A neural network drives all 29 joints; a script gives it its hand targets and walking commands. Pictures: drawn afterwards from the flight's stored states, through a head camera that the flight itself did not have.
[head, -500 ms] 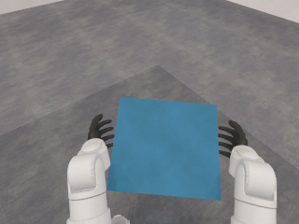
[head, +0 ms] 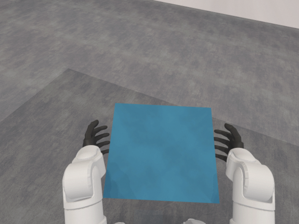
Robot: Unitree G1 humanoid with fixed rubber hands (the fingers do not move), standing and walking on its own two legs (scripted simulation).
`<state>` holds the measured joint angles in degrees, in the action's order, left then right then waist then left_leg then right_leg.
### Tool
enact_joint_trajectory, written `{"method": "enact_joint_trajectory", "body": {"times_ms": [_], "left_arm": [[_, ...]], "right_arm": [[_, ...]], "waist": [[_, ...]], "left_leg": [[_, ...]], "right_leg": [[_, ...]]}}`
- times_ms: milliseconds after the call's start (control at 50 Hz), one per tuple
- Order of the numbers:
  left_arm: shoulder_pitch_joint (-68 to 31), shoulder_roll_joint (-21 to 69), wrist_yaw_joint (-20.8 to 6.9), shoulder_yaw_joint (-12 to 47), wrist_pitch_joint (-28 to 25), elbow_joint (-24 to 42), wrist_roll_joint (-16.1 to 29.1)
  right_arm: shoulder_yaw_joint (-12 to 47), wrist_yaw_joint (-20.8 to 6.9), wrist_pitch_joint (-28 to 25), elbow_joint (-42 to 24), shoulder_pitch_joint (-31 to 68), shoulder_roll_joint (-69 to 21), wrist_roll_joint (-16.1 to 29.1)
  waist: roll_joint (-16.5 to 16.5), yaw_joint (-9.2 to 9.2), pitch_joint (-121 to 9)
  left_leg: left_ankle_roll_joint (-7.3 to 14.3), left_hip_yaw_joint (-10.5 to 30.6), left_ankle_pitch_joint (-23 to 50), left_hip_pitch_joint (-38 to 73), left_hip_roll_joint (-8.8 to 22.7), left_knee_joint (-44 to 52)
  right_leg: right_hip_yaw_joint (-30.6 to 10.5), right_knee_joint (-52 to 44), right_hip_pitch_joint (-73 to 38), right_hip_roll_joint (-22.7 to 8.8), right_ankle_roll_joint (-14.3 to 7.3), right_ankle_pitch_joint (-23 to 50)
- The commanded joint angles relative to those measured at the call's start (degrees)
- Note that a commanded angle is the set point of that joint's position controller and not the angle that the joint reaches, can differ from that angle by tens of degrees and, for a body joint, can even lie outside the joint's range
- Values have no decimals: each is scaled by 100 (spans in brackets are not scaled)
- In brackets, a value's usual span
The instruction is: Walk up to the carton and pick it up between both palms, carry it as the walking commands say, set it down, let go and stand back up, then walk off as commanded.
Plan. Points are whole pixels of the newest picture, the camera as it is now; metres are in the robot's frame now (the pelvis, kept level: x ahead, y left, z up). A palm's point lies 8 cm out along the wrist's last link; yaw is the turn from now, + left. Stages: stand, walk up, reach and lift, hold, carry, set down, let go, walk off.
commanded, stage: carry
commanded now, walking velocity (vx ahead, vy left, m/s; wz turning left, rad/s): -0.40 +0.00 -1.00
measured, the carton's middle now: (159, 153) +0.32 +0.03 -0.02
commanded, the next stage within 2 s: none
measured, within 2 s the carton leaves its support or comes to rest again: neither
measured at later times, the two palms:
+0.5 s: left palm (161, 223) +0.13 +0.02 +0.06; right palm out of the picture -0.03 -0.28 +0.08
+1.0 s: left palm out of the picture -0.09 -0.09 +0.06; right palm out of the picture -0.38 -0.26 +0.07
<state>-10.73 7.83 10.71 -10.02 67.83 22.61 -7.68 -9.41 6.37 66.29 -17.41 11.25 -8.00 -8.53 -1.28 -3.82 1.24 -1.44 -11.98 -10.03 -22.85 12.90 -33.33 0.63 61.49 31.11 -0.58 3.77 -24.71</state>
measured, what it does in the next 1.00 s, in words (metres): walks backwards, turning right: right foot, then left foot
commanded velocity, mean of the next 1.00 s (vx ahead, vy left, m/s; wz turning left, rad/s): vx -0.29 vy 0.00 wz -0.72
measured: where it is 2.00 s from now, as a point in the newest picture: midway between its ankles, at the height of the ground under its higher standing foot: outside the picture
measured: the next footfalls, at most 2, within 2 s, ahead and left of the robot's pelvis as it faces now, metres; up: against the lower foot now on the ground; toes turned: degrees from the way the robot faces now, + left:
right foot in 0.08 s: -0.01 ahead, -0.18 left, +0.00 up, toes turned -9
left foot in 0.40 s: -0.06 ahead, +0.07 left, +0.00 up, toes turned -17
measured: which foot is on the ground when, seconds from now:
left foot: down 0.00-0.10, up 0.12-0.38, down 0.40-0.70, up 0.72-0.98, down 1.00-1.00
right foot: up 0.00-0.06, down 0.08-0.40, up 0.42-0.68, down 0.70-1.00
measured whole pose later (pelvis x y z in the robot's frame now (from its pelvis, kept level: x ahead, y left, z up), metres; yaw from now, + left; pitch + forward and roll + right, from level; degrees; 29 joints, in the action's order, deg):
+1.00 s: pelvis -0.38 +0.06 +0.00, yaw -51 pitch +3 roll +1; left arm -12.4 8.2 5.9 -9.2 65.5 17.5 -11.2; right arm -10.7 16.2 68.2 -20.1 10.7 -7.8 -1.8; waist -2.8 7.2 1.1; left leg -2.1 -7.6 -24.1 -19.7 -0.2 -35.0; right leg -5.7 26.9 27.9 2.4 1.2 -1.9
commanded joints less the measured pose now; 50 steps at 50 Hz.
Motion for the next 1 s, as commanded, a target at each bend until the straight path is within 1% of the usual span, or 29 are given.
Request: {"method": "enact_joint_trajectory", "body": {"times_ms": [0, 20, 60, 80, 100, 120, 160, 200, 260, 300, 340, 360, 380, 400, 420, 460, 520, 580, 640, 680, 700, 720, 740, 760, 800, 840, 920, 960, 980], "left_arm": [[-2846, 5102, -2517, 4684, 118, -61, 2886], [-2799, 5143, -2569, 4650, 160, -226, 2936], [-2674, 5303, -2689, 4527, 215, -661, 2960], [-2629, 5329, -2696, 4438, 206, -894, 2954], [-2539, 5339, -2737, 4285, 93, -869, 2829], [-2868, 5327, -2677, 4213, 43, -696, 2791], [-2844, 5290, -2592, 4101, -55, -466, 2616], [-2938, 5272, -2474, 4051, -151, -158, 2517], [-2783, 4989, -2321, 3987, -200, 174, 2308], [-2457, 4866, -2260, 4014, -183, 227, 2138], [-2231, 4765, -2229, 4103, -168, 250, 2049], [-2136, 4735, -2227, 4171, -171, 266, 2054], [-2122, 4732, -2243, 4238, -169, 313, 2058], [-2392, 4825, -2297, 4307, -146, 435, 2190], [-2667, 4977, -2264, 4374, -96, 541, 2216], [-2690, 4995, -2319, 4486, -69, 588, 2514], [-2826, 4997, -2353, 4598, -5, 386, 2682], [-2989, 5037, -2426, 4712, 112, 158, 2934], [-2855, 5144, -2554, 4562, 215, -404, 3023], [-2771, 5315, -2647, 4422, 247, -729, 2996], [-2726, 5346, -2661, 4328, 226, -965, 2940], [-2716, 5428, -2653, 4247, 116, -816, 2816], [-2898, 5401, -2616, 4159, 61, -632, 2767], [-2853, 5392, -2577, 4082, 8, -531, 2688], [-2822, 5382, -2439, 3971, -94, -235, 2487], [-2798, 5128, -2311, 3847, -183, 30, 2280], [-2366, 4930, -2135, 3902, -203, 111, 1992], [-2163, 4932, -2104, 3990, -179, -18, 1938], [-2091, 4945, -2102, 4027, -170, -122, 1925]], "right_arm": [[3947, -1805, 23, -409, 2346, -4971, 2256], [3901, -1777, 33, -322, 2285, -4979, 2175], [3818, -1759, 30, -109, 2290, -4922, 2033], [3791, -1767, 29, -82, 2450, -4851, 2038], [4059, -1789, 5, -427, 2763, -5104, 2225], [4155, -1797, -25, -306, 3014, -5290, 2355], [4364, -1838, -117, -542, 3208, -5451, 2663], [4603, -1885, -131, -902, 3603, -5537, 3032], [4648, -1909, -73, -958, 3586, -5476, 3286], [4529, -1944, 5, -753, 3169, -5391, 3206], [4436, -1977, 51, -660, 2932, -5309, 3152], [4380, -2002, 57, -614, 2793, -5301, 3100], [4351, -2033, 64, -590, 2638, -5302, 3032], [4280, -2074, -7, -589, 2700, -5223, 3008], [4242, -2038, 44, -590, 2714, -5321, 2993], [4224, -1976, 74, -683, 2816, -5378, 2891], [3971, -1909, 77, -625, 2815, -5180, 2702], [3784, -1820, 63, -511, 2593, -4975, 2497], [3695, -1749, 78, -297, 2404, -4968, 2213], [3722, -1736, 60, -180, 2464, -4966, 2108], [3733, -1743, 73, -217, 2571, -4994, 2086], [3991, -1784, 61, -404, 2885, -5305, 2287], [4078, -1783, 20, -316, 3022, -5480, 2470], [4231, -1805, -41, -484, 3168, -5516, 2649], [4537, -1880, -68, -939, 3565, -5609, 3011], [4715, -1942, -25, -1154, 3888, -5556, 3301], [4628, -2049, 123, -828, 3477, -5454, 3397], [4527, -2092, 175, -566, 3236, -5418, 3332], [4475, -2119, 195, -398, 3115, -5389, 3271]], "waist": [[1739, 410, -2058], [1591, 383, -2095], [298, 250, -1529], [-1298, 318, -1310], [-2444, 242, -1433], [-1728, 290, -1695], [-1286, 300, -2107], [-1047, 311, -2414], [-867, 306, -2444], [-1042, 301, -2478], [-1333, 299, -2568], [-1381, 337, -2681], [-685, 365, -2715], [2073, 477, -2431], [2321, 340, -1955], [846, 285, -1937], [944, 242, -1833], [1637, 395, -2044], [1574, 402, -2095], [380, 267, -1601], [-1700, 302, -1543], [-2160, 308, -1595], [-1563, 347, -1972], [-1307, 347, -2191], [-1224, 330, -2611], [-1018, 325, -2672], [-1111, 340, -2700], [-1095, 389, -2728], [-900, 400, -2788]], "left_leg": [[473, 218, 2389, 1637, 1261, 367], [328, 163, 2143, 1496, 1302, 57], [-153, -54, 410, 54, 1045, -981], [-498, -191, -2559, -1415, 481, -1774], [-753, 354, -3470, -2107, -438, -2762], [-673, 880, -3101, -1837, -467, -3348], [-507, 1053, -1757, -1657, -431, -3638], [-403, 1024, -1185, -1285, -538, -3386], [-317, 991, -1254, -847, -922, -2316], [-191, 928, -1417, -396, -1159, -1389], [-3, 670, -1527, 673, -1369, 25], [115, 523, -1110, 1689, -1287, 1142], [292, 1129, -1099, 2475, -506, 2059], [1320, 3087, -277, 1920, 1722, 2066], [1742, 2668, 1199, 1153, 2456, 1914], [1056, 1015, 2469, 794, 1345, 1195], [512, -110, 2579, 1186, 648, 715], [444, 51, 2565, 1793, 1138, 688], [139, 74, 2162, 1592, 1460, 172], [-254, -122, 404, 210, 1072, -801], [-622, -345, -2392, -1460, 246, -1587], [-793, 314, -3314, -1783, -406, -2513], [-710, 693, -2877, -1497, -458, -2985], [-616, 814, -2185, -1396, -458, -3091], [-430, 866, -1304, -1270, -587, -3140], [-359, 811, -1241, -1013, -813, -2636], [-143, 630, -1852, -80, -1269, -1014], [26, 254, -1472, 920, -1462, 730], [107, 463, -1035, 1683, -1171, 1538]], "right_leg": [[620, -1452, -403, 22, -79, -264], [567, -2149, -687, 14, -131, 59], [-279, -3986, -1498, -213, -249, 1436], [-2020, -4024, -2013, -1494, -455, 3234], [-3602, -3956, -1822, -2426, -1305, 5618], [-3022, -3809, -1961, -1925, -1257, 5566], [-1895, -3721, -2017, -1386, -850, 3980], [-1510, -3714, -2058, -1083, -645, 3136], [-2015, -4044, -2110, -1102, -636, 2320], [-2278, -4323, -2133, -1087, -529, 2156], [-2109, -4573, -1908, -817, -142, 2330], [-1731, -4525, -1529, -508, 248, 2370], [-1278, -3868, -957, -48, 519, 1701], [-185, -653, 323, 811, 379, -271], [-40, 953, 827, 116, 137, -794], [-334, 1962, 257, -38, -212, -45], [89, 359, -17, 84, -58, 161], [517, -959, -236, 35, -31, -295], [500, -2558, -758, -83, -209, 285], [-325, -4081, -1555, -405, -254, 1603], [-2351, -3846, -2129, -1937, -685, 4487], [-3162, -3737, -1970, -2289, -1227, 6355], [-2439, -3612, -2134, -1896, -1132, 5928], [-1746, -3599, -2147, -1556, -922, 4756], [-1251, -3767, -2406, -1138, -660, 2679], [-1294, -4067, -2408, -1119, -637, 1431], [-1551, -4531, -2258, -1254, -583, 830], [-1283, -4530, -2129, -974, -231, 842], [-1073, -4216, -1817, -699, 37, 1000]]}}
